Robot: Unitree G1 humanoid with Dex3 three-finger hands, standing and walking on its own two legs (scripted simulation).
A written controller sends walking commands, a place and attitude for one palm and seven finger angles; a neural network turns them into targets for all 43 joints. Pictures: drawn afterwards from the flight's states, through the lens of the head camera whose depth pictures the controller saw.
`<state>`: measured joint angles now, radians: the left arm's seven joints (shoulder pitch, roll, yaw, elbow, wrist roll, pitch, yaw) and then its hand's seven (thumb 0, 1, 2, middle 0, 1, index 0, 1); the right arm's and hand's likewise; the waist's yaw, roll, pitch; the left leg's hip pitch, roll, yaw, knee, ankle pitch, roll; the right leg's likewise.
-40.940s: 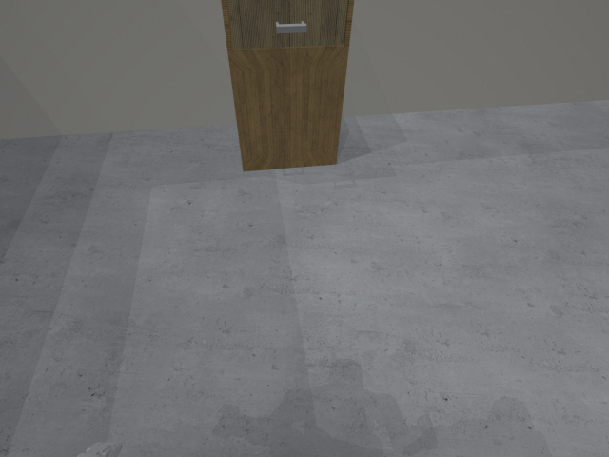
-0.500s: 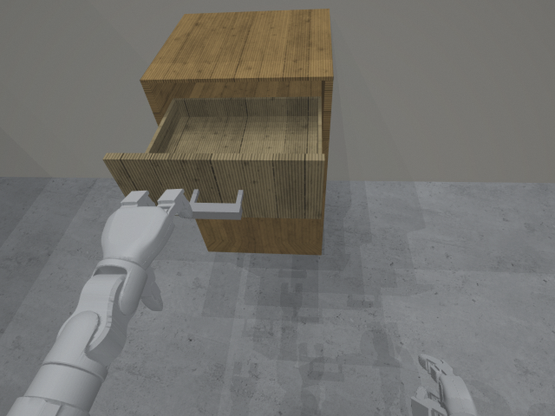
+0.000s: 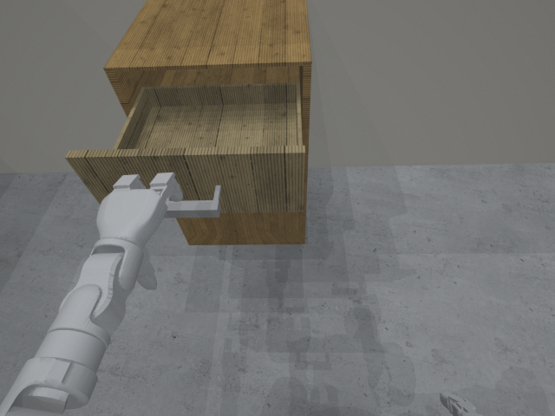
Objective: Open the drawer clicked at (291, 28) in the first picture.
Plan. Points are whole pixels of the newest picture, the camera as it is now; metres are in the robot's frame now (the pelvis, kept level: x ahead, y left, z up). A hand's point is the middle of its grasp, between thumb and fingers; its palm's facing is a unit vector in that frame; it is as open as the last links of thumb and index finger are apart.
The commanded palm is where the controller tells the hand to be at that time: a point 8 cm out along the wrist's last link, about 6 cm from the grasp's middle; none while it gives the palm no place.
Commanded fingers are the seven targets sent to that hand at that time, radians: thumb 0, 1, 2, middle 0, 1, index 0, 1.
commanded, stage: move the hooked fingers above the handle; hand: left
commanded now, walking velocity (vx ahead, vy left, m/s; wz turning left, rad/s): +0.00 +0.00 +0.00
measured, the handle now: (192, 200) +0.50 +0.21 -0.04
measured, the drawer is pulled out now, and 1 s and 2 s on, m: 0.30 0.30 0.30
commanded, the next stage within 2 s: none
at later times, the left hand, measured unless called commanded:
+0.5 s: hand (169, 215) +0.41 +0.21 +0.03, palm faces -0.01 -0.04 -1.00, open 13.8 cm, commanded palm +0.39 +0.21 +0.09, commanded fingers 0.00 -0.50 0.30 -0.30 -1.20 -0.30 -1.20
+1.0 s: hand (185, 200) +0.45 +0.20 +0.02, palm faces -0.02 -0.03 -1.00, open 13.8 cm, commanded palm +0.42 +0.20 +0.08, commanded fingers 0.00 -0.50 0.30 -0.30 -1.20 -0.30 -1.20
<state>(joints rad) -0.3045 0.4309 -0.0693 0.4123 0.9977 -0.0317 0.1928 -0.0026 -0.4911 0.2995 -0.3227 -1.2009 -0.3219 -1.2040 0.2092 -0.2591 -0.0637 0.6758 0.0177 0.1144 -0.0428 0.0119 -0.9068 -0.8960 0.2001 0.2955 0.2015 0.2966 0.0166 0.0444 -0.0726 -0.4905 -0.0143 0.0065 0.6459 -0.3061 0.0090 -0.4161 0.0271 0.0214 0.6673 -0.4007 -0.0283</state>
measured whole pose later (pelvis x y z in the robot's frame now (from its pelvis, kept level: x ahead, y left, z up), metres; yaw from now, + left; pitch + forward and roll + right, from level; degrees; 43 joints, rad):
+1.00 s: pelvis -0.01 +0.00 -0.01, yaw -2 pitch +15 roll +0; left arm -0.70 0.39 -0.05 0.97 1.07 0.02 0.35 0.00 -0.49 0.30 -0.32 -1.20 -0.32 -1.20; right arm 0.35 -0.25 -0.08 0.72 0.01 0.13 -0.01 0.01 -0.91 -0.90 0.20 0.30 0.20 0.30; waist -0.09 0.06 -0.15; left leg -0.68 0.01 0.02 0.74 -0.33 0.01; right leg -0.61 0.05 0.04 0.75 -0.41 -0.02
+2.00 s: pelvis +0.00 +0.01 -0.01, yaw -1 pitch +14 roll +0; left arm -0.64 0.36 -0.09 0.88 1.08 -0.02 0.35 0.00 -0.49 0.30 -0.32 -1.20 -0.32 -1.20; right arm 0.30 -0.24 -0.08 0.71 0.01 0.13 -0.01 0.01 -0.91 -0.90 0.20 0.30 0.20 0.30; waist -0.06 0.05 -0.14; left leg -0.65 0.00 0.01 0.74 -0.34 0.02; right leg -0.56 0.04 0.03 0.73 -0.42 -0.02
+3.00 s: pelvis +0.00 +0.01 -0.01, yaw -1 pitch +16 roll +0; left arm -0.70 0.37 -0.09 0.94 1.08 0.01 0.36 0.00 -0.49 0.30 -0.32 -1.20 -0.32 -1.20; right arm 0.29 -0.25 -0.08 0.71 0.01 0.11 -0.01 0.01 -0.91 -0.90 0.20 0.30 0.20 0.30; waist -0.08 0.05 -0.14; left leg -0.68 0.00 0.01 0.76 -0.35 0.02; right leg -0.59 0.04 0.02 0.75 -0.42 -0.02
